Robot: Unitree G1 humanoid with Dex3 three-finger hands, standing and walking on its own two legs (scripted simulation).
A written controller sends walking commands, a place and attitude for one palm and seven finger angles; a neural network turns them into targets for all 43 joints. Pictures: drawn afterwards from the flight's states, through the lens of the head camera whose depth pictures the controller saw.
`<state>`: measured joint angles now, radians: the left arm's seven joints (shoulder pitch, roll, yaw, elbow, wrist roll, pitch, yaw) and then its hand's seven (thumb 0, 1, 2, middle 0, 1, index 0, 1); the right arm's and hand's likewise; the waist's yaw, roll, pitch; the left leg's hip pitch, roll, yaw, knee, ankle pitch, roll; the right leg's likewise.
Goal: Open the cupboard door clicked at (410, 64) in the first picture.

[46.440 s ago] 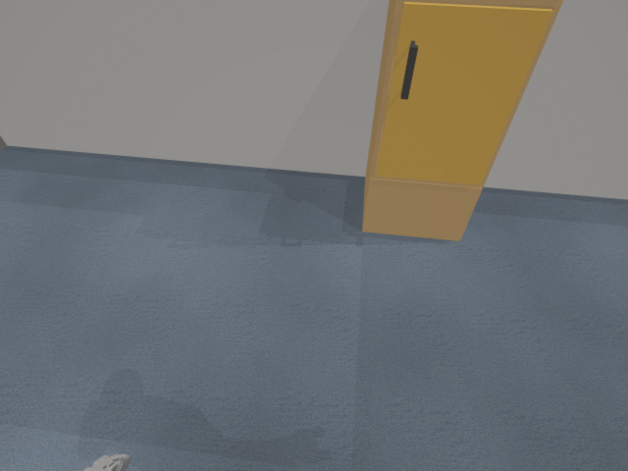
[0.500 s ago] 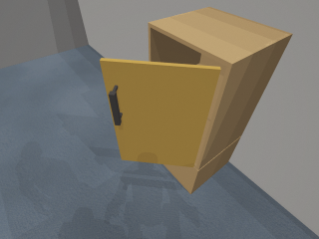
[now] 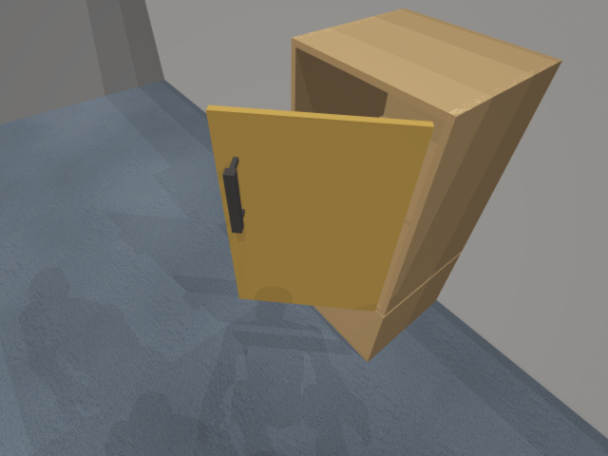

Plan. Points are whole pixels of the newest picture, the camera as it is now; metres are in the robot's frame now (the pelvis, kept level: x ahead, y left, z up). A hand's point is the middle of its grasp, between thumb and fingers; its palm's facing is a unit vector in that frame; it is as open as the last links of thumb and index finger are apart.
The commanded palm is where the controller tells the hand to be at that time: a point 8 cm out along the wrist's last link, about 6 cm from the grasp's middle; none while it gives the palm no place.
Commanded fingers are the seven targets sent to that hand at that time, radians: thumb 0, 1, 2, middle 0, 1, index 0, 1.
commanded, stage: come to a stop and stand still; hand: left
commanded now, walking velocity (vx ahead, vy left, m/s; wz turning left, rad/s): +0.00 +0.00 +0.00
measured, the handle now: (236, 196) +0.58 +0.17 -0.01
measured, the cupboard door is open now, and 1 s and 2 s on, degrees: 45 45 45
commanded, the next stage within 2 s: look again from close up in 1.54 s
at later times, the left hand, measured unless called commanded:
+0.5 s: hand out of the picture -0.03 +0.18 -0.18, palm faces +0.04 -0.98 -0.20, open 7.4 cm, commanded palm none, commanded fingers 0.00 0.90 0.90 -0.20 -0.30 -0.20 -0.30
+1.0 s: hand out of the picture +0.02 +0.14 -0.17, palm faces +0.01 -0.98 -0.19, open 7.3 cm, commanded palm none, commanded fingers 0.00 0.90 0.90 -0.20 -0.30 -0.20 -0.30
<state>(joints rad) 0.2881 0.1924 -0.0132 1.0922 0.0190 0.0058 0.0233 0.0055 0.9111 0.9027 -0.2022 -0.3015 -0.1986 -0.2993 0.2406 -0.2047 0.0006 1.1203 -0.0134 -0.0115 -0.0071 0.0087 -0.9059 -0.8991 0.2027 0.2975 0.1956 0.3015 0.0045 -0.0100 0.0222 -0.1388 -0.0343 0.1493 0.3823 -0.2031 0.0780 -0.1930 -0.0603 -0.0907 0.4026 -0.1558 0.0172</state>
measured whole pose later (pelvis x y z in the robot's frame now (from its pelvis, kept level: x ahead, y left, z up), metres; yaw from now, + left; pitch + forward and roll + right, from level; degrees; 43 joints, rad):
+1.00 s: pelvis +0.03 -0.02 +0.00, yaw +0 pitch -1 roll +1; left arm 0.30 0.12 -0.02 1.12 0.01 -0.01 0.03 0.02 0.94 0.90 -0.20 -0.30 -0.20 -0.30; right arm 0.31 -0.15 0.02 1.12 -0.01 -0.03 -0.02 0.01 -0.91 -0.90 0.20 0.30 0.19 0.30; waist 0.00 0.02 0.04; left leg -0.14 -0.02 0.15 0.41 -0.25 0.05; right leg -0.22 -0.03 -0.07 0.47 -0.23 -0.01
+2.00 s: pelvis +0.04 -0.05 +0.00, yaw +1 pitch -1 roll +1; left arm 0.30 0.12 -0.01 1.12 0.01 -0.02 0.03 0.01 0.92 0.90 -0.20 -0.30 -0.20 -0.30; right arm 0.29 -0.11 0.01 1.15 -0.01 -0.03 -0.03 0.01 -0.91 -0.90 0.20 0.30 0.19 0.30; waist 0.01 0.00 0.05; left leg -0.12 0.03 0.11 0.39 -0.26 0.00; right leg -0.18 0.01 -0.10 0.43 -0.24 -0.06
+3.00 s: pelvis -0.02 -0.03 -0.08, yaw +3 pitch +13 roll -2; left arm 0.23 0.27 0.17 0.09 -0.29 -0.26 -0.41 0.01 0.17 0.59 -0.26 -0.77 -0.25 -0.77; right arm 0.22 -0.18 0.07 0.55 0.05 -0.19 -0.05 0.02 -0.90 -0.90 0.21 0.30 0.20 0.30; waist -0.01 0.04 -0.08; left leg -0.85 0.04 0.06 1.11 -0.49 0.05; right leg -0.84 -0.04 -0.15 1.05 -0.43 -0.04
